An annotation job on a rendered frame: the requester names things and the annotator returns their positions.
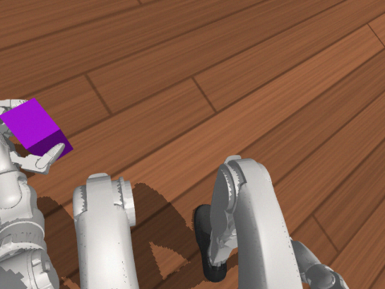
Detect right robot arm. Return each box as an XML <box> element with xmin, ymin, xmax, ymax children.
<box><xmin>305</xmin><ymin>264</ymin><xmax>349</xmax><ymax>289</ymax></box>

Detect right robot hand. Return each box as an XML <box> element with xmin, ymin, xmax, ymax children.
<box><xmin>289</xmin><ymin>236</ymin><xmax>321</xmax><ymax>283</ymax></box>

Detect right robot foot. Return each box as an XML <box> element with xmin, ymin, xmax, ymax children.
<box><xmin>194</xmin><ymin>204</ymin><xmax>227</xmax><ymax>282</ymax></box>

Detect carton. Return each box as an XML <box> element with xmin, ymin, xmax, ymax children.
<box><xmin>0</xmin><ymin>98</ymin><xmax>73</xmax><ymax>160</ymax></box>

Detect left robot hand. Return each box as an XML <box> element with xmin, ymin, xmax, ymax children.
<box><xmin>0</xmin><ymin>99</ymin><xmax>65</xmax><ymax>175</ymax></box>

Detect left robot arm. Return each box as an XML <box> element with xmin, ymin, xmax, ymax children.
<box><xmin>0</xmin><ymin>170</ymin><xmax>60</xmax><ymax>289</ymax></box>

